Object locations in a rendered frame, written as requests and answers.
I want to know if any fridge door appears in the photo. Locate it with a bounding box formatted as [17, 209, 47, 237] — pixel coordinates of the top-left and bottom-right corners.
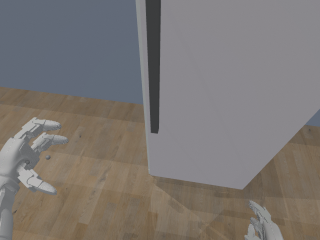
[139, 0, 320, 190]

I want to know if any right robot hand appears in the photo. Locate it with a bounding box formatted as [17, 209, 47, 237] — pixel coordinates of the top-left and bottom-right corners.
[244, 200, 284, 240]

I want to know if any left robot forearm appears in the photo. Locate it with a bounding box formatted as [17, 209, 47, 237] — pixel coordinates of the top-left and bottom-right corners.
[0, 174, 20, 240]

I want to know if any handle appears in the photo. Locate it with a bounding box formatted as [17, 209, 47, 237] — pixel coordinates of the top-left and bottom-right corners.
[145, 0, 161, 134]

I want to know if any left robot hand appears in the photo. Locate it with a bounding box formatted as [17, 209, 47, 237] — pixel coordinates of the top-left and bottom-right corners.
[0, 117, 69, 196]

